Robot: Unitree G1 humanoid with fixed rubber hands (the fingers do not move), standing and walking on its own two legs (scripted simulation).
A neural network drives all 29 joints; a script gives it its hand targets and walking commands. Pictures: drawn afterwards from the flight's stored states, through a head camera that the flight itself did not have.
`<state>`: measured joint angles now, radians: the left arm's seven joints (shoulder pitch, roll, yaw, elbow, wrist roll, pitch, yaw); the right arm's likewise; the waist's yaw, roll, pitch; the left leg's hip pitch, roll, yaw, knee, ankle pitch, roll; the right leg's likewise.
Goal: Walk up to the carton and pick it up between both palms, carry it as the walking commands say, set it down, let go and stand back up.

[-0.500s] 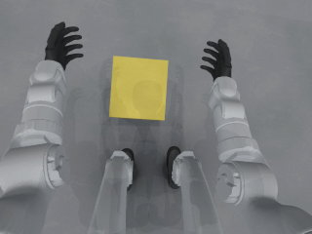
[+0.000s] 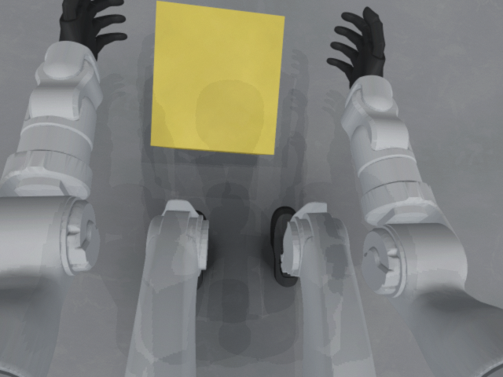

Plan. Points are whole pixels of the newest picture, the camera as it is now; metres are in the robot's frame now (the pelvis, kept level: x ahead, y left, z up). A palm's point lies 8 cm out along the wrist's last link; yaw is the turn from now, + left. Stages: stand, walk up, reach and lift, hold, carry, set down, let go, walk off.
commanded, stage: reach and lift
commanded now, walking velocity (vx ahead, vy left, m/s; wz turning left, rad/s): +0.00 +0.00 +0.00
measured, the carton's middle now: (218, 95) +0.50 +0.07 -0.36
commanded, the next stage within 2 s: none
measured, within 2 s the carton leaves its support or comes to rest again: leaves its support in 1.88 s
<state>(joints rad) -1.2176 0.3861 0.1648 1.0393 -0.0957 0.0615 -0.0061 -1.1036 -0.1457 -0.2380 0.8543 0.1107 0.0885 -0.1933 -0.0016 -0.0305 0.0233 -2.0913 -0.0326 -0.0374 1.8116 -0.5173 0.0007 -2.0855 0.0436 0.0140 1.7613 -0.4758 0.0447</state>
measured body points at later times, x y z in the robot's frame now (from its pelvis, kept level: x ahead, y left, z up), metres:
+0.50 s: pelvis -0.01 +0.00 -0.09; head +0.35 +0.04 +0.17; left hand +0.52 +0.23 -0.28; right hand +0.52 -0.14 -0.28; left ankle +0.10 +0.11 -0.45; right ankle +0.12 -0.13 -0.45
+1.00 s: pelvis -0.02 +0.00 -0.10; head +0.34 +0.04 +0.16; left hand +0.52 +0.23 -0.28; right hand +0.52 -0.13 -0.28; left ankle +0.10 +0.11 -0.45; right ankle +0.12 -0.13 -0.45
